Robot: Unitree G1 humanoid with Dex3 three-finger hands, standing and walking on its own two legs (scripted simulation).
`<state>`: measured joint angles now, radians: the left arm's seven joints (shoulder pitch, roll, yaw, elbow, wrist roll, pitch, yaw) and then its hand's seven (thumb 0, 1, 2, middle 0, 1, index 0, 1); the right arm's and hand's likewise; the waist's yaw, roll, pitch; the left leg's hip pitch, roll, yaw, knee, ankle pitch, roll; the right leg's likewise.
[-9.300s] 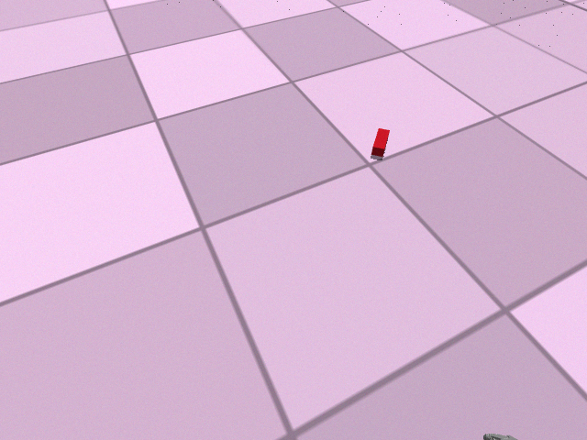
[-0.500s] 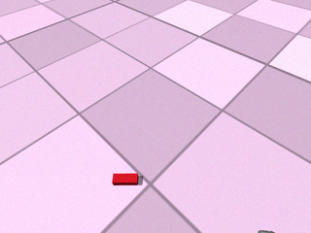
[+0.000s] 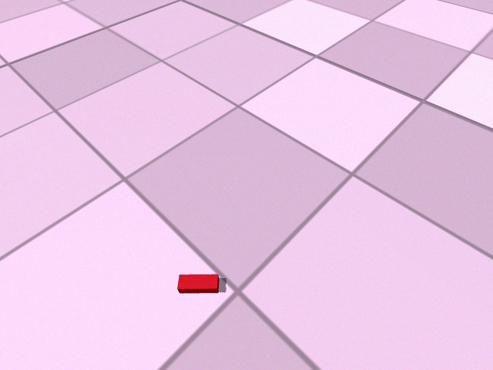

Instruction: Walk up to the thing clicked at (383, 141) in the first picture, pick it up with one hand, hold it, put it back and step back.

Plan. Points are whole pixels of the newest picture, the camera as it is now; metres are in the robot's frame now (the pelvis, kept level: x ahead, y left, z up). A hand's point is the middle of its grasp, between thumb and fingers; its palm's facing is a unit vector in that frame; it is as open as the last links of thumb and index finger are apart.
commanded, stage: stand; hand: left
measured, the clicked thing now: (198, 283) +0.51 +0.24 -0.76
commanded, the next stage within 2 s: walk up in 0.56 s
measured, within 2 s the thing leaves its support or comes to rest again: neither
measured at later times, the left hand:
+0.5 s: hand out of the picture +0.06 +0.26 -0.16, palm faces -0.01 -0.94 -0.35, open 7.4 cm
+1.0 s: hand out of the picture +0.10 +0.29 -0.17, palm faces +0.02 -0.95 -0.32, open 7.4 cm
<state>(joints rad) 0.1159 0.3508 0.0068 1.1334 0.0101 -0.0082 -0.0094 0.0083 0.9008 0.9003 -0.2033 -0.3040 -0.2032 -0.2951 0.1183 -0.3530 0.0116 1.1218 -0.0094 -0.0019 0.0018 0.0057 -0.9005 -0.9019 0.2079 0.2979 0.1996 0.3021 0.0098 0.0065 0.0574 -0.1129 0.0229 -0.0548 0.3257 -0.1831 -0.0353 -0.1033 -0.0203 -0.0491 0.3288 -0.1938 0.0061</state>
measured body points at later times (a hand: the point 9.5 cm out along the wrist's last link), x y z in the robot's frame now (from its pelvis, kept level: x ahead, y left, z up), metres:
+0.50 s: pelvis +0.00 +0.00 +0.00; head +0.00 +0.00 +0.45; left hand +0.07 +0.30 -0.13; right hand +0.08 -0.30 -0.13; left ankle +0.00 +0.14 -0.75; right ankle -0.01 -0.12 -0.75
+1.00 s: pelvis +0.06 +0.03 +0.00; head +0.10 +0.05 +0.44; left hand +0.10 +0.34 -0.15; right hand +0.10 -0.28 -0.12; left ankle +0.03 +0.13 -0.75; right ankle +0.06 -0.12 -0.70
